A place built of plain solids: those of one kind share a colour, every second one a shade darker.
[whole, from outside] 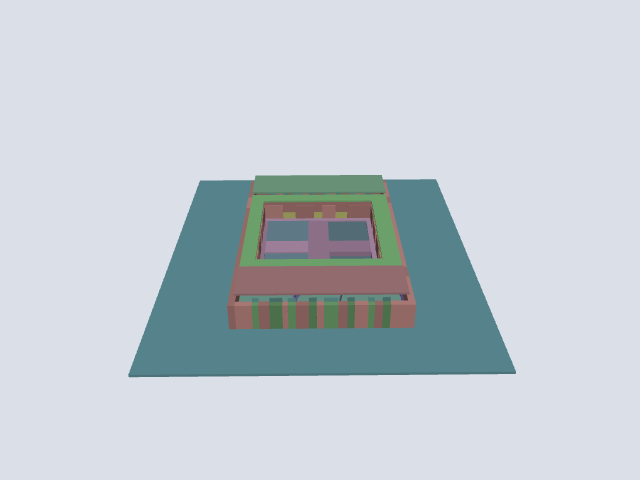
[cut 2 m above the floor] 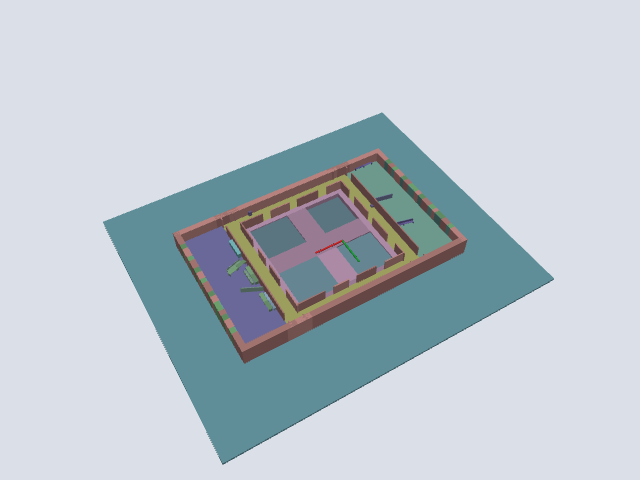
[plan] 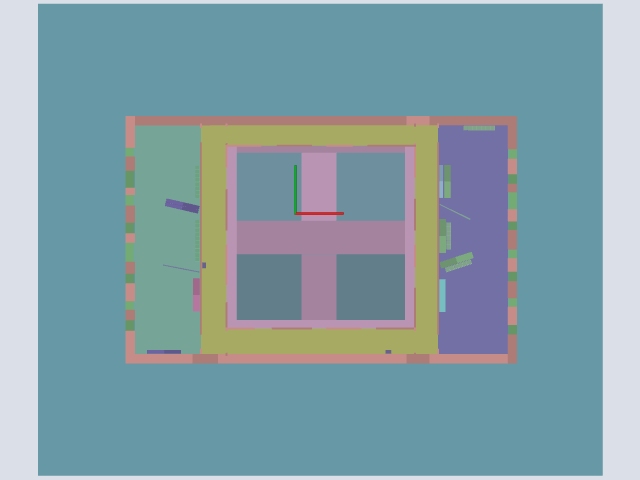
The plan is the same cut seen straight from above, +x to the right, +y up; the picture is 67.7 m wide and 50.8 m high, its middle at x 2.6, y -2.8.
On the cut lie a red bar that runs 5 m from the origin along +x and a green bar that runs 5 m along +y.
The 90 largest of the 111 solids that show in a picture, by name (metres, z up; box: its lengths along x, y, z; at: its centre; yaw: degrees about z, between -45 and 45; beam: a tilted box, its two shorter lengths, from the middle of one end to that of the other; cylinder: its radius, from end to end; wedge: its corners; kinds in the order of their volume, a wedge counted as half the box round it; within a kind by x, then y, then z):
{
 "ground_under_all_1": {"box": [59.77, 49.96, 0.4], "at": [2.65, -2.77, -1.63]},
 "wall_1": {"box": [1.0, 3.47, 4.08], "at": [-17.48, -14.14, 0.56]},
 "wall_2": {"box": [1.0, 1.13, 4.08], "at": [-17.48, -10.73, 0.56]},
 "wall_3": {"box": [1.0, 1.89, 4.08], "at": [-17.48, -8.32, 0.56]},
 "wall_4": {"box": [1.0, 1.29, 4.08], "at": [-17.48, -5.74, 0.56]},
 "wall_5": {"box": [1.0, 1.01, 4.08], "at": [-17.48, -2.58, 0.56]},
 "wall_6": {"box": [1.0, 1.83, 4.08], "at": [-17.48, -0.07, 0.56]},
 "wall_7": {"box": [1.0, 0.77, 4.08], "at": [-17.48, 2.33, 0.56]},
 "wall_8": {"box": [1.0, 1.53, 4.08], "at": [-17.48, 5.29, 0.56]},
 "wall_9": {"box": [1.0, 3.38, 4.08], "at": [-17.48, 8.64, 0.56]},
 "wall_10": {"box": [8.88, 1.0, 4.08], "at": [-13.54, -15.37, 0.56]},
 "wall_11": {"box": [8.88, 1.0, 4.08], "at": [-13.54, 9.83, 0.56]},
 "wall_12": {"box": [0.2, 20.38, 4.08], "at": [-10.0, -2.63, 0.56]},
 "wall_13": {"box": [4.5, 1.0, 4.08], "at": [-8.65, -15.37, 0.56]},
 "wall_14": {"box": [4.5, 1.0, 4.08], "at": [-8.65, 9.83, 0.56]},
 "wall_15": {"box": [0.2, 2.88, 4.08], "at": [-7.3, -10.83, 0.56]},
 "wall_16": {"box": [0.2, 4.25, 4.08], "at": [-7.3, -5.42, 0.56]},
 "wall_17": {"box": [0.2, 4.38, 4.08], "at": [-7.3, 0.39, 0.56]},
 "wall_18": {"box": [0.2, 4.38, 4.08], "at": [-7.3, 0.39, 0.56]},
 "wall_19": {"box": [0.2, 2.55, 4.08], "at": [-7.3, 6.16, 0.56]},
 "wall_20": {"box": [3.1, 0.2, 4.08], "at": [-5.85, -12.17, 0.56]},
 "wall_21": {"box": [3.78, 0.2, 4.08], "at": [-5.51, 7.18, 0.56]},
 "wall_22": {"box": [4.25, 0.2, 4.08], "at": [-0.38, -12.17, 0.56]},
 "wall_23": {"box": [3.73, 0.2, 4.08], "at": [-0.11, 7.18, 0.56]},
 "wall_24": {"box": [21.75, 1.0, 4.08], "at": [2.67, -15.37, 0.56]},
 "wall_25": {"box": [21.75, 1.0, 4.08], "at": [2.67, 9.83, 0.56]},
 "wall_26": {"box": [2.83, 0.2, 4.08], "at": [4.66, 7.18, 0.56]},
 "wall_27": {"box": [3.73, 0.2, 4.08], "at": [5.11, -12.17, 0.56]},
 "wall_28": {"box": [5.13, 0.2, 4.08], "at": [10.19, 7.18, 0.56]},
 "wall_29": {"box": [4.23, 0.2, 4.08], "at": [10.64, -12.17, 0.56]},
 "wall_30": {"box": [0.2, 4.43, 4.08], "at": [12.65, -10.06, 0.56]},
 "wall_31": {"box": [0.2, 2.4, 4.08], "at": [12.65, -4.5, 0.56]},
 "wall_32": {"box": [0.2, 2.4, 4.08], "at": [12.65, -4.5, 0.56]},
 "wall_33": {"box": [0.2, 3.35, 4.08], "at": [12.65, -0.12, 0.56]},
 "wall_34": {"box": [0.2, 3.48, 4.08], "at": [12.65, 5.54, 0.56]},
 "wall_35": {"box": [4.25, 1.0, 4.08], "at": [13.88, -15.37, 0.56]},
 "wall_36": {"box": [4.25, 1.0, 4.08], "at": [13.88, 9.83, 0.56]},
 "wall_37": {"box": [0.2, 20.38, 4.08], "at": [15.1, -2.63, 0.56]},
 "wall_38": {"box": [9.26, 1.0, 4.08], "at": [18.83, -15.37, 0.56]},
 "wall_39": {"box": [9.26, 1.0, 4.08], "at": [18.83, 9.83, 0.56]},
 "wall_40": {"box": [1.0, 3.07, 4.08], "at": [22.96, -14.34, 0.56]},
 "wall_41": {"box": [1.0, 1.94, 4.08], "at": [22.96, -10.83, 0.56]},
 "wall_42": {"box": [1.0, 1.79, 4.08], "at": [22.96, -8.06, 0.56]},
 "wall_43": {"box": [1.0, 1.45, 4.08], "at": [22.96, -5.45, 0.56]},
 "wall_44": {"box": [1.0, 2.07, 4.08], "at": [22.96, -2.79, 0.56]},
 "wall_45": {"box": [1.0, 1.3, 4.08], "at": [22.96, -0.2, 0.56]},
 "wall_46": {"box": [1.0, 0.91, 4.08], "at": [22.96, 2.71, 0.56]},
 "wall_47": {"box": [1.0, 1.64, 4.08], "at": [22.96, 4.98, 0.56]},
 "wall_48": {"box": [1.0, 3.53, 4.08], "at": [22.96, 8.57, 0.56]},
 "floor_corr_1": {"box": [2.7, 24.4, 1.48], "at": [-8.65, -2.77, -0.74]},
 "floor_corr_2": {"box": [19.95, 2.8, 1.48], "at": [2.67, -13.57, -0.74]},
 "floor_corr_3": {"box": [19.95, 2.25, 1.48], "at": [2.67, 8.3, -0.74]},
 "floor_corr_4": {"box": [2.45, 24.4, 1.48], "at": [13.88, -2.77, -0.74]},
 "floor_gang_1": {"box": [1.1, 19.35, 1.48], "at": [-6.75, -2.5, -0.74]},
 "floor_gang_2": {"box": [3.7, 6.95, 1.48], "at": [2.5, -7.79, -0.74]},
 "floor_gang_3": {"box": [3.7, 7.2, 1.48], "at": [2.5, 2.83, -0.74]},
 "floor_gang_4": {"box": [17.8, 0.9, 1.48], "at": [2.7, -11.72, -0.74]},
 "floor_gang_5": {"box": [17.8, 3.55, 1.48], "at": [2.7, -2.54, -0.74]},
 "floor_gang_6": {"box": [17.8, 0.75, 1.48], "at": [2.7, 6.8, -0.74]},
 "floor_gang_7": {"box": [1.05, 19.35, 1.48], "at": [12.12, -2.5, -0.74]},
 "floor_refectory_1": {"box": [7.46, 24.4, 1.48], "at": [18.83, -2.77, -0.74]},
 "floor_breakhall_1": {"box": [7.08, 24.4, 1.48], "at": [-13.54, -2.77, -0.74]},
 "step_tier_1": {"box": [6.85, 6.95, 0.6], "at": [-2.77, -7.79, -1.18]},
 "step_tier_2": {"box": [6.85, 7.2, 1.25], "at": [-2.77, 2.83, -0.85]},
 "step_tier_3": {"box": [7.25, 6.95, 1.27], "at": [7.97, -7.79, -0.84]},
 "step_tier_4": {"box": [7.25, 7.2, 1.48], "at": [7.97, 2.83, -0.74]},
 "ceil_corr_1": {"box": [2.7, 24.4, 0.3], "at": [-8.65, -2.77, 3.4]},
 "ceil_corr_2": {"box": [19.95, 2.8, 0.3], "at": [2.67, -13.57, 3.4]},
 "ceil_corr_3": {"box": [19.95, 2.25, 0.3], "at": [2.67, 8.3, 3.4]},
 "ceil_corr_4": {"box": [2.45, 24.4, 0.3], "at": [13.88, -2.77, 3.4]},
 "wall_mass_1": {"box": [0.85, 1.1, 4.08], "at": [-17.55, -11.85, 0.56]},
 "wall_mass_2": {"box": [0.85, 0.9, 4.08], "at": [-17.55, -9.72, 0.56]},
 "wall_mass_3": {"box": [0.85, 1.0, 4.08], "at": [-17.55, -6.88, 0.56]},
 "wall_mass_4": {"box": [0.85, 2.0, 4.08], "at": [-17.55, -4.09, 0.56]},
 "wall_mass_5": {"box": [0.85, 1.1, 4.08], "at": [-17.55, -1.53, 0.56]},
 "wall_mass_6": {"box": [0.85, 1.1, 4.08], "at": [-17.55, 1.4, 0.56]},
 "wall_mass_7": {"box": [0.85, 1.8, 4.08], "at": [-17.55, 3.62, 0.56]},
 "wall_mass_8": {"box": [0.85, 0.9, 4.08], "at": [-17.55, 6.5, 0.56]},
 "wall_mass_9": {"box": [0.85, 1.0, 4.08], "at": [23.03, -12.3, 0.56]},
 "wall_mass_10": {"box": [0.85, 0.9, 4.08], "at": [23.03, -9.41, 0.56]},
 "wall_mass_11": {"box": [0.85, 1.0, 4.08], "at": [23.03, -6.67, 0.56]},
 "wall_mass_12": {"box": [0.85, 0.9, 4.08], "at": [23.03, -4.27, 0.56]},
 "wall_mass_13": {"box": [0.85, 0.9, 4.08], "at": [23.03, -1.3, 0.56]},
 "wall_mass_14": {"box": [0.85, 1.8, 4.08], "at": [23.03, 1.35, 0.56]},
 "wall_mass_15": {"box": [0.85, 1.0, 4.08], "at": [23.03, 3.66, 0.56]},
 "wall_mass_16": {"box": [0.85, 1.0, 4.08], "at": [23.03, 6.3, 0.56]},
 "ceil_refectory_1": {"box": [7.46, 24.4, 0.3], "at": [18.83, -2.77, 3.95]},
 "ceil_breakhall_1": {"box": [7.08, 24.4, 0.3], "at": [-13.54, -2.77, 3.85]},
 "rail_bars_1": {"box": [3.95, 0.12, 2.48], "at": [-12.08, -5.82, -0.24], "yaw": -11.0},
 "door_leaf_1": {"box": [0.12, 2.0, 4.75], "at": [-17.07, -4.09, 0.9]}
}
